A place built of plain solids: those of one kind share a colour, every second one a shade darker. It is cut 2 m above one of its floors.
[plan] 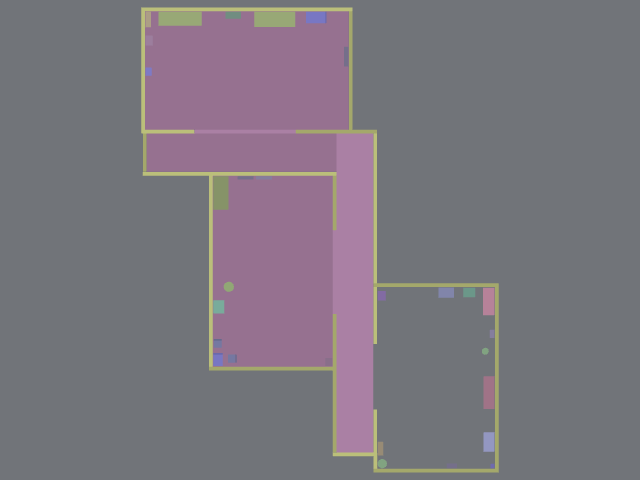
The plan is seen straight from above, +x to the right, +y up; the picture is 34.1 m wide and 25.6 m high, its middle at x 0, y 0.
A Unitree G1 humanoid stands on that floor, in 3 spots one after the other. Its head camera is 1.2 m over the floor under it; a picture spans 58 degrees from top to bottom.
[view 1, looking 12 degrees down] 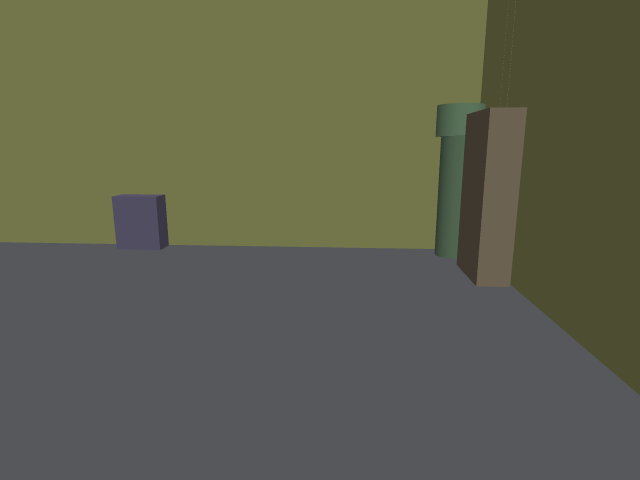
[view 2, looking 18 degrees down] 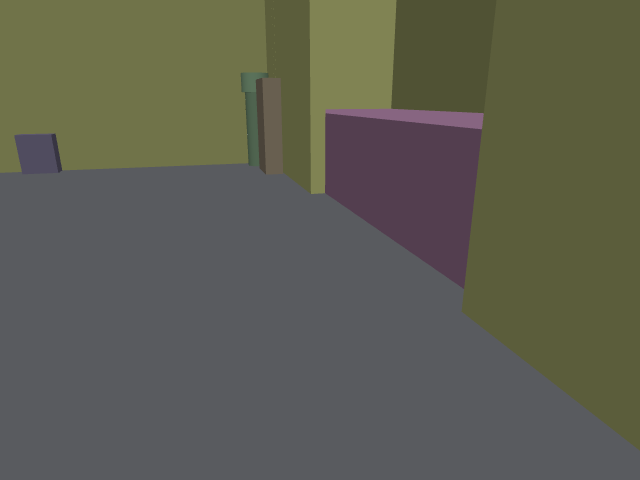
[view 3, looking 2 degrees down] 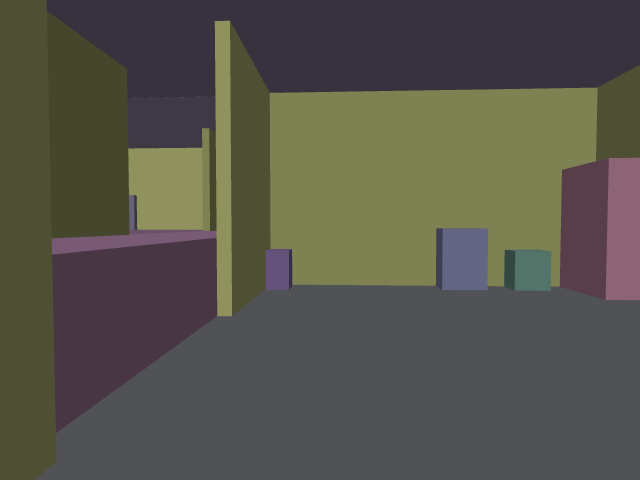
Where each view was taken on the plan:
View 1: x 4.49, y -7.00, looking -86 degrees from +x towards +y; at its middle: wall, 5.33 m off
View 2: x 4.49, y -3.55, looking -106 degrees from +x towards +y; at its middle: ground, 3.88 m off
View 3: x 4.49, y -11.12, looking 93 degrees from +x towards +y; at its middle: wall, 8.63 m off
